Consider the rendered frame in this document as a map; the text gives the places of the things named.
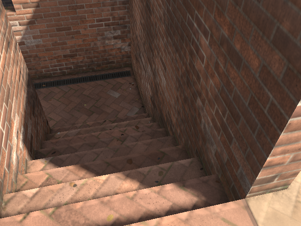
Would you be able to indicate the stairs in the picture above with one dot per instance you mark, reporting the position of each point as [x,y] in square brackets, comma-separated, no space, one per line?
[113,172]

